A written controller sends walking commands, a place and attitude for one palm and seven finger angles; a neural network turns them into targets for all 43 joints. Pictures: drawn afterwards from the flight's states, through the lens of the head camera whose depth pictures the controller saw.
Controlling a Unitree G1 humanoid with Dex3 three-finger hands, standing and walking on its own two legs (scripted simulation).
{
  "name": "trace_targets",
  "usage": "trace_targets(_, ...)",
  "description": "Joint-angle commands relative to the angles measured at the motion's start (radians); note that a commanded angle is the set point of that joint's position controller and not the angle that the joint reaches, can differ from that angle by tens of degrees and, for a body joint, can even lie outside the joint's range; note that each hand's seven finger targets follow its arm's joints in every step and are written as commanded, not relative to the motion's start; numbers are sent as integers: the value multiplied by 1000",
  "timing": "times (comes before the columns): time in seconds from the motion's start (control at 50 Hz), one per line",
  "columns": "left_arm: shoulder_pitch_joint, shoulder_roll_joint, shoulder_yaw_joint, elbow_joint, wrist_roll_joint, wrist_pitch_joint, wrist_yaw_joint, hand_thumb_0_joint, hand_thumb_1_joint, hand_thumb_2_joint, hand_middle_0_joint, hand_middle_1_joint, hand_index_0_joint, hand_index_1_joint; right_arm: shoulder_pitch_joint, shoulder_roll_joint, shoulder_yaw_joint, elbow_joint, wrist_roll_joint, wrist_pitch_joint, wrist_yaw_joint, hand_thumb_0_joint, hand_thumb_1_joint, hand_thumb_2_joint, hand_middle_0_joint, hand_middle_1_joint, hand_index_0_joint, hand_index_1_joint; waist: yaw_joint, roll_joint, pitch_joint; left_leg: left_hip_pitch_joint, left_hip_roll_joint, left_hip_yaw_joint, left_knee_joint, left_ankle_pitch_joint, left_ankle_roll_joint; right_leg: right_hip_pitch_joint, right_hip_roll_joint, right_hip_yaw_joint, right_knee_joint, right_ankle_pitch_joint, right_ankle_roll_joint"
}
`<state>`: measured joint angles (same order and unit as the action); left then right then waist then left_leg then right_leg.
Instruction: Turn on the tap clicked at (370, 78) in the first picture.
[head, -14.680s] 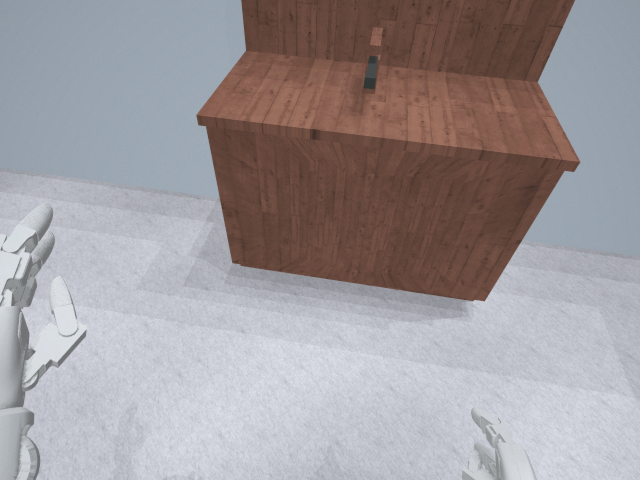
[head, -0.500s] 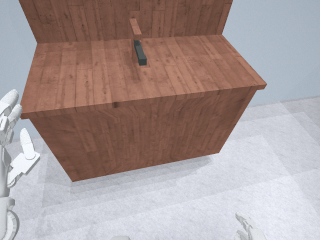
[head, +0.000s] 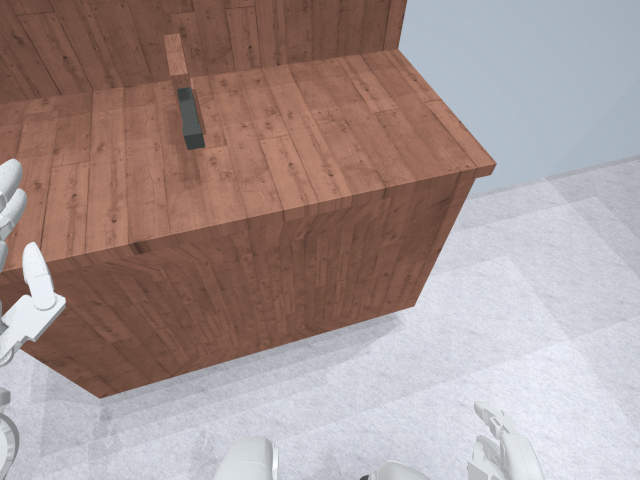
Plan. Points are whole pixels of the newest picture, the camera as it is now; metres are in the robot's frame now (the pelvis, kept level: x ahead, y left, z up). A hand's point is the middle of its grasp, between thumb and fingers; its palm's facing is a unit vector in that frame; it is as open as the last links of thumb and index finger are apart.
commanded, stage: shuffle to correct the standing spot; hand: left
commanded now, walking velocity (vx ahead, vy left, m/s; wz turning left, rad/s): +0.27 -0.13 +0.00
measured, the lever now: (193, 137) +0.57 +0.26 +0.07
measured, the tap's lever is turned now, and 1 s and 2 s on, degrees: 0 0 0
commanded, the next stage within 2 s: come to a stop and stand still in 1.24 s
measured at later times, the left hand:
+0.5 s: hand (215, 222) +0.32 +0.14 +0.18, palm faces +0.45 -0.80 -0.39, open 7.4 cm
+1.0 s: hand (292, 168) +0.39 +0.08 +0.18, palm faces +0.46 -0.79 -0.40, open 7.4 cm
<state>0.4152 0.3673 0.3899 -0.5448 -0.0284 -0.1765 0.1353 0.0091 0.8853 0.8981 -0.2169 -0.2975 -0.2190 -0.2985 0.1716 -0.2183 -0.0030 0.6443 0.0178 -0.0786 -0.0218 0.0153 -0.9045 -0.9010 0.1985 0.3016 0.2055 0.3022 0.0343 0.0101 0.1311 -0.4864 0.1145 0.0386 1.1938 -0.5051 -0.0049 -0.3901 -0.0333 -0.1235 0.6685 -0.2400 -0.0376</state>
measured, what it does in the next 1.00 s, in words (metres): walks ahead: left foot, then right foot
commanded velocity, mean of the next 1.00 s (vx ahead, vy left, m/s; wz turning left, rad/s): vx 0.22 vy -0.04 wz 0.00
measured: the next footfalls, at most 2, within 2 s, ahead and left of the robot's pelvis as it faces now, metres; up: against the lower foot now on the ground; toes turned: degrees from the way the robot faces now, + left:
left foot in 0.10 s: +0.12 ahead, +0.11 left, +0.00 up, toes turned +7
right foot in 0.40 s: +0.22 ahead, -0.21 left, +0.00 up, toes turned -7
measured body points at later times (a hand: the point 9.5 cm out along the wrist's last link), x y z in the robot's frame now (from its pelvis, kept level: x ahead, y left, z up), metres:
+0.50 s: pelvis +0.10 -0.11 +0.00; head +0.12 -0.11 +0.45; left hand +0.29 +0.18 +0.20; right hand +0.28 -0.31 -0.10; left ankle +0.08 +0.05 -0.66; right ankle +0.18 -0.21 -0.72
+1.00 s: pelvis +0.19 -0.18 +0.01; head +0.19 -0.18 +0.45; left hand +0.36 +0.12 +0.20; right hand +0.37 -0.38 -0.09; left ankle +0.17 -0.03 -0.69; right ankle +0.23 -0.26 -0.72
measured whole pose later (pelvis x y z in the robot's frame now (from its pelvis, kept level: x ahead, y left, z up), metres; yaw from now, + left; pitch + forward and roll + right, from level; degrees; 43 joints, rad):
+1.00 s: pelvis +0.19 -0.18 +0.01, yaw +3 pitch -2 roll -1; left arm 0.43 0.36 0.33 -0.47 -0.02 -0.15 0.15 0.01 0.89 0.90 -0.21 -0.30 -0.21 -0.30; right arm 0.23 -0.17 0.03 0.62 0.01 -0.09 -0.04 0.01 -0.90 -0.90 0.20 0.30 0.21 0.30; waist 0.01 0.03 0.03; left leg -0.35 0.10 0.03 0.89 -0.44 -0.02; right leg -0.31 0.00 -0.14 0.64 -0.28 -0.06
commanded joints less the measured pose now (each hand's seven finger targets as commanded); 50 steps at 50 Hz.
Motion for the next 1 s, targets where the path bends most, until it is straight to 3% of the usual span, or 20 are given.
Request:
trace_targets(0.0,-58,229,135,-321,-29,-62,42,0,900,900,-200,-300,-200,-300,-75,-63,-16,-187,-1,-32,-14,0,-900,-900,200,300,200,300,-31,-115,-264,151,7,29,-392,92,11,77,-222,208,-246,-95,-173)
trace_targets(0.06,-88,210,118,-380,-38,-76,44,0,900,900,-200,-300,-200,-300,-39,-95,-38,-198,-11,-39,-33,0,-900,-900,200,300,200,300,-56,176,-266,423,-6,-32,-705,117,20,-126,-57,81,64,-292,-79)
trace_targets(0.08,-82,202,130,-390,-31,-93,48,0,900,900,-200,-300,-200,-300,-41,-121,-46,-214,-13,-38,-33,0,-900,-900,200,300,200,300,-50,462,-230,488,205,-435,-888,-69,108,-321,53,29,323,-374,-16)
trace_targets(0.1,-66,217,135,-359,-23,-105,48,0,900,900,-200,-300,-200,-300,-45,-102,-40,-224,-11,-42,-26,0,-900,-900,200,300,200,300,-66,450,-142,418,334,-684,-1013,-55,179,-373,53,112,505,-328,-13)
trace_targets(0.12,-74,250,163,-307,-15,-110,35,0,900,900,-200,-300,-200,-300,-74,-90,-31,-215,-12,-46,-20,0,-900,-900,200,300,200,300,-49,297,-123,335,329,-639,-1013,-76,202,-359,13,169,549,-236,-10)
trace_targets(0.24,12,156,96,-213,-13,-84,9,0,900,900,-200,-300,-200,-300,9,-90,-47,-194,-7,-61,-7,0,-900,-900,200,300,200,300,-33,259,-175,314,187,-130,-823,438,138,-184,-16,59,216,-93,24)
trace_targets(0.34,-37,138,67,-104,-11,-45,15,0,900,900,-200,-300,-200,-300,-2,-86,-35,-210,-1,-54,-12,0,-900,-900,200,300,200,300,-21,149,-185,139,130,35,-662,225,68,204,70,-81,-144,28,47)
trace_targets(0.36,-66,161,73,-90,-6,-37,24,0,900,900,-200,-300,-200,-300,-4,-71,-27,-205,-1,-49,-15,0,-900,-900,200,300,200,300,-12,25,-209,67,79,65,-496,143,46,315,48,-31,-189,-27,30)
trace_targets(0.38,-99,199,85,-98,4,-30,31,0,900,900,-200,-300,-200,-300,-4,-43,-23,-208,2,-44,-15,0,-900,-900,200,300,200,300,-8,-245,-253,-76,-26,121,-193,13,16,397,-133,259,-288,-128,-52)
trace_targets(0.4,-120,228,103,-105,-1,-19,37,0,900,900,-200,-300,-200,-300,-34,-39,-13,-229,5,-55,-22,0,-900,-900,200,300,200,300,7,-373,-248,-222,-86,42,24,-121,4,411,-312,573,-374,-115,-168)
trace_targets(0.42,-162,251,112,-167,-2,-26,37,0,900,900,-200,-300,-200,-300,-70,-50,-1,-228,5,-61,-28,0,-900,-900,200,300,200,300,0,-288,-214,-236,-44,-26,102,-86,3,337,-358,598,-422,-104,-191)
trace_targets(0.5,-114,263,129,-278,-6,-43,29,0,900,900,-200,-300,-200,-300,-99,-68,-6,-180,6,-31,-23,0,-900,-900,200,300,200,300,-16,-142,-170,-102,31,-50,-41,63,-14,153,-305,409,-411,-167,-192)
trace_targets(0.64,4,210,134,-310,-36,-64,63,0,900,900,-200,-300,-200,-300,-43,-56,-14,-193,-18,-46,-48,0,-900,-900,200,300,200,300,-18,33,-292,303,-79,102,-662,228,2,125,-177,201,-273,-212,-110)
trace_targets(0.66,-5,202,128,-288,-37,-69,63,0,900,900,-200,-300,-200,-300,-29,-69,-22,-192,-16,-50,-54,0,-900,-900,200,300,200,300,-26,92,-277,343,-51,60,-719,181,18,84,-142,194,-205,-227,-82)
trace_targets(0.7,-3,154,101,-222,-37,-69,61,0,900,900,-200,-300,-200,-300,-20,-106,-33,-204,3,-50,-56,0,-900,-900,200,300,200,300,-38,318,-196,428,204,-350,-884,123,139,-145,18,69,77,-239,9)
trace_targets(0.74,-52,192,100,-149,-14,-65,45,0,900,900,-200,-300,-200,-300,-43,-79,-12,-184,-13,-53,-53,0,-900,-900,200,300,200,300,-62,298,-122,330,282,-457,-962,124,207,-214,5,110,298,-277,18)
trace_targets(0.88,-22,157,54,-130,-3,-34,40,0,900,900,-200,-300,-200,-300,-23,-97,-28,-190,2,-56,-29,0,-900,-900,200,300,200,300,-17,114,-216,178,92,-18,-643,314,80,234,39,-8,-211,-10,34)
trace_targets(0.9,-26,177,65,-122,-2,-32,42,0,900,900,-200,-300,-200,-300,-24,-82,-24,-188,2,-55,-31,0,-900,-900,200,300,200,300,-17,6,-217,100,37,42,-501,235,53,309,-25,93,-252,-6,-2)
trace_targets(0.94,-90,233,105,-157,-2,-37,47,0,900,900,-200,-300,-200,-300,-48,-68,-17,-208,-4,-55,-29,0,-900,-900,200,300,200,300,-5,-275,-225,-178,-89,42,-110,-45,-3,406,-349,602,-389,37,-176)
trace_targets(0.98,-97,199,68,-160,-7,-48,28,0,900,900,-200,-300,-200,-300,-47,-94,-33,-185,4,-59,-24,0,-900,-900,200,300,200,300,-17,-160,-144,-187,-32,-69,1,42,-10,270,-355,600,-441,-69,-186)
